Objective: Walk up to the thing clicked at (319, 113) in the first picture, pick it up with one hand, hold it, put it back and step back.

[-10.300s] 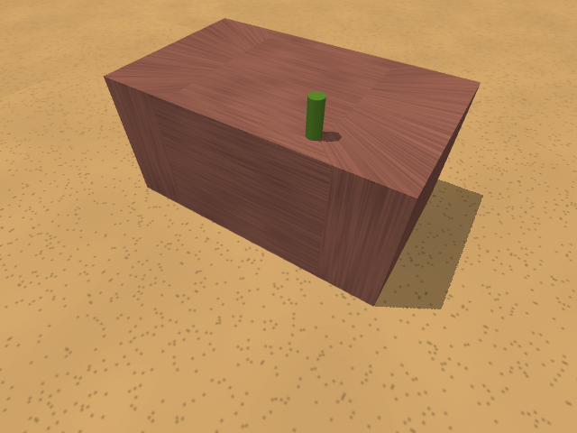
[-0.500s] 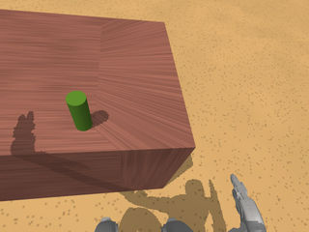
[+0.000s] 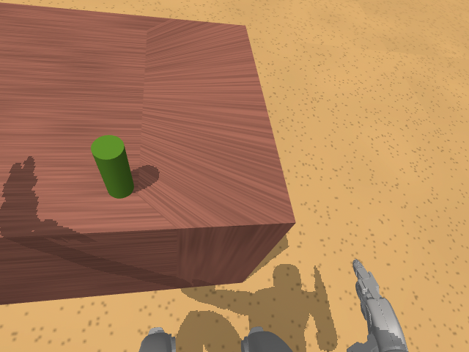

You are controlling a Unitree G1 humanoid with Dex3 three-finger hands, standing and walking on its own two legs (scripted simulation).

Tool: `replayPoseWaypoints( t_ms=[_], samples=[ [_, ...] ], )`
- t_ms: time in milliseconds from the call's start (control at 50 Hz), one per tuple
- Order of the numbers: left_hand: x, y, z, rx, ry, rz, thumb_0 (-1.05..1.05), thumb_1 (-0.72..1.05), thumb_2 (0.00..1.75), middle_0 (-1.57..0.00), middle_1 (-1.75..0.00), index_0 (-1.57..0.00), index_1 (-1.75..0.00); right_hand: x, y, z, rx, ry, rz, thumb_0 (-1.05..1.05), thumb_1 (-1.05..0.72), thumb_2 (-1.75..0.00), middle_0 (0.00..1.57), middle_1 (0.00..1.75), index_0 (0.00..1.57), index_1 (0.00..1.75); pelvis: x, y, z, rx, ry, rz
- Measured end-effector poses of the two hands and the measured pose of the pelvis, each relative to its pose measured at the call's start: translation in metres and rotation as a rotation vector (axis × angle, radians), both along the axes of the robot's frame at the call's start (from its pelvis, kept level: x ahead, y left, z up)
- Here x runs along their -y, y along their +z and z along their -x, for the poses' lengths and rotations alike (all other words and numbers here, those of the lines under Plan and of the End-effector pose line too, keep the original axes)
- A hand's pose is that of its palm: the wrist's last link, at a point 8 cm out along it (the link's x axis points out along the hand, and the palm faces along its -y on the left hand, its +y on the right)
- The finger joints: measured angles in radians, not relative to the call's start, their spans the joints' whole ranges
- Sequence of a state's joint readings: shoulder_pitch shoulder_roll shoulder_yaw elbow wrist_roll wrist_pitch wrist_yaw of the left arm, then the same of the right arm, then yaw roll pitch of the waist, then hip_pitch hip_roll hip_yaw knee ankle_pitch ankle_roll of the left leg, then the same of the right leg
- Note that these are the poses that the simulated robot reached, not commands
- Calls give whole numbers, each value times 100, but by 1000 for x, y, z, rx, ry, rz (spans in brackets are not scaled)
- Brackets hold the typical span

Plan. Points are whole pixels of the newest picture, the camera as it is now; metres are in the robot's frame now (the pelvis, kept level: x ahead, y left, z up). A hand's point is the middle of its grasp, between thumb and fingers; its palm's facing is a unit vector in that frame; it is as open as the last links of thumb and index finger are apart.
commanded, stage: go down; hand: left
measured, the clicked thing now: (115, 169) +0.47 +0.19 -0.03
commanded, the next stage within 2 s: approach in 0.72 s
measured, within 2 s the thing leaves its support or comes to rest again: neither
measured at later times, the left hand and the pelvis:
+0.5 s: hand out of the picture +0.38 +0.38 +0.08, palm faces +0.20 -0.98 +0.02, open 17.6 cm; pelvis +0.00 +0.00 +0.00, yaw +0 degrees
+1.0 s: hand out of the picture +0.39 +0.37 +0.08, palm faces +0.16 -0.99 +0.01, open 17.6 cm; pelvis -0.01 +0.00 +0.00, yaw +0 degrees
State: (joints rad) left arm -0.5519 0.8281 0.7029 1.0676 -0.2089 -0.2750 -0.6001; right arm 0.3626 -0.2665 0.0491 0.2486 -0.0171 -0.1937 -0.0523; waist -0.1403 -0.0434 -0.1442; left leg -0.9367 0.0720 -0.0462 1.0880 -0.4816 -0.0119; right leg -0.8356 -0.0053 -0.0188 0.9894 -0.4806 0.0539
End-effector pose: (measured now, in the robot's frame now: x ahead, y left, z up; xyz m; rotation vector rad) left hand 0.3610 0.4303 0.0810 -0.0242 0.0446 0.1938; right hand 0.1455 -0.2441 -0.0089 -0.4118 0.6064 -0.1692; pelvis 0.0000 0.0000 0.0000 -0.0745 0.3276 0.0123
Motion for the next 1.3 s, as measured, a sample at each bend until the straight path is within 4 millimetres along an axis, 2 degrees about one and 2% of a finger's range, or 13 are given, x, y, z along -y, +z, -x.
replayPoseWaypoints(
  t_ms=[200, 460, 580, 700, 860, 1000, 1100, 1180, 1300],
  samples=[
    [0, 6, -3, -12, -13, -1, -2, -58, 9, -5, -5, -5, -6, -6, -1, -1, 7, -2, -18, -1, 52, -6, 6, 5, 6, 5, -4, 2, -2, 2, -3, 4],
    [0, -2, 11, -14, 4, 5, -2, -58, 9, -5, -5, -5, -6, 0, -1, 3, -3, -3, -5, -1, 52, -6, 6, 5, 6, 5, -2, 1, 2, 7, 0, -2],
    [0, 2, 13, 5, -3, -4, -2, -58, 9, -5, -6, -5, -7, 2, -1, 2, -3, -2, 3, -1, 52, -6, 6, 5, 6, 5, 0, 1, 3, 12, 5, -1],
    [2, 3, 13, -12, -11, 2, -2, -58, 9, -5, -6, -5, -7, 1, -1, 0, 18, 0, -3, -1, 52, -6, 6, 5, 6, 6, 1, 0, 6, 11, 6, -1],
    [1, -3, 12, -7, -2, 2, -2, -60, 8, -6, -6, -6, -7, 2, -1, 7, 3, -3, 6, -1, 52, -6, 6, 5, 6, 6, 0, -1, 9, 8, 5, -2],
    [10, 3, 1, -4, -32, -5, -2, -58, 7, -6, -6, -5, -7, -1, 1, 4, 10, 4, 4, -1, 53, -6, 6, 5, 6, 6, 0, 1, 6, 7, 5, -1],
    [33, -17, -11, -54, -79, 21, -2, -59, 8, -5, -6, -4, -8, -8, -4, -4, 31, 23, -25, -1, 54, -5, 6, 5, 6, 6, -1, -3, 6, -10, 3, -3],
    [59, -49, -22, -90, -104, 60, -2, -60, 8, -5, -6, -4, -7, -9, -5, -4, 32, 34, -30, -1, 55, -5, 6, 5, 6, 6, 0, -8, 7, -27, -2, -6],
    [108, -102, -42, -92, -130, 101, -2, -60, 7, -5, -5, -4, -7, 6, -4, 5, -3, 21, 39, -1, 55, -5, 6, 5, 6, 6, 2, -20, 10, -62, -13, -8]
  ],
)
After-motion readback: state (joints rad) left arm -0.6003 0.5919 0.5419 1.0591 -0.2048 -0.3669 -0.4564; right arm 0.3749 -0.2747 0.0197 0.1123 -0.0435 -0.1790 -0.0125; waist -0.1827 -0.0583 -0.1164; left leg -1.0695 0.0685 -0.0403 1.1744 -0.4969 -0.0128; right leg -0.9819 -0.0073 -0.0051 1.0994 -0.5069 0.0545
